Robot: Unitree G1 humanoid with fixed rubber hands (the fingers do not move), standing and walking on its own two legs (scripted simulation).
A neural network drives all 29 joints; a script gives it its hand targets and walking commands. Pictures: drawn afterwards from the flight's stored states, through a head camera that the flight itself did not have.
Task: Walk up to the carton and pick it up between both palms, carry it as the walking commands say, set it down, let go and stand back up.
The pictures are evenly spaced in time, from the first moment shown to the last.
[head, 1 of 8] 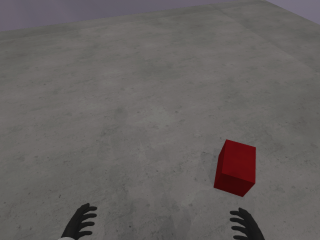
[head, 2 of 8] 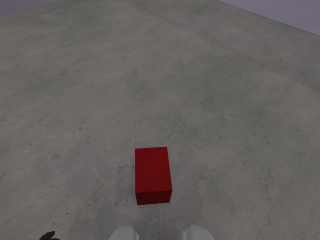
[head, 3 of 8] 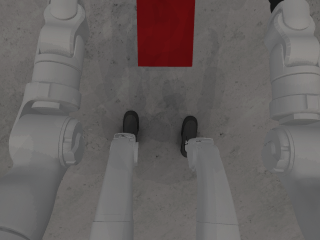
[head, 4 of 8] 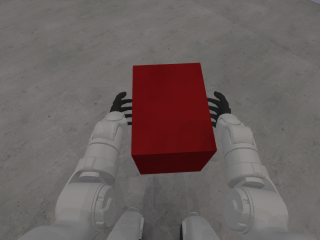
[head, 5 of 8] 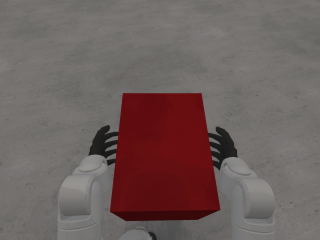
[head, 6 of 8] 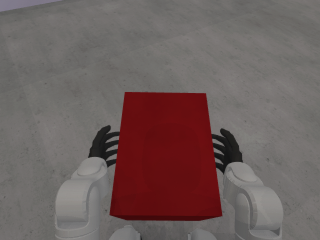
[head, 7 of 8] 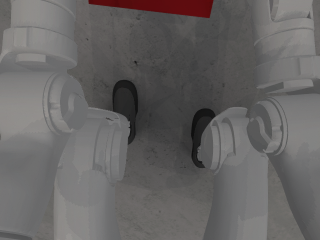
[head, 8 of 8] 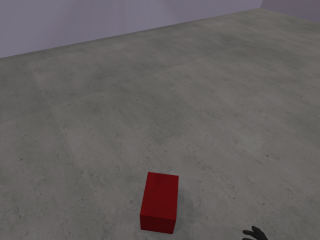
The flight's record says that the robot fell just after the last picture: no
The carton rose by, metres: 0.72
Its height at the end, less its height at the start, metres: +0.00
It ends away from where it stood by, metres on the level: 3.77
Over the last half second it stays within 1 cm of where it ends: yes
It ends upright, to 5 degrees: yes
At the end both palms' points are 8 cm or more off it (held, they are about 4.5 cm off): yes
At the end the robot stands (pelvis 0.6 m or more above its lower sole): yes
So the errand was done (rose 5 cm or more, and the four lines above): yes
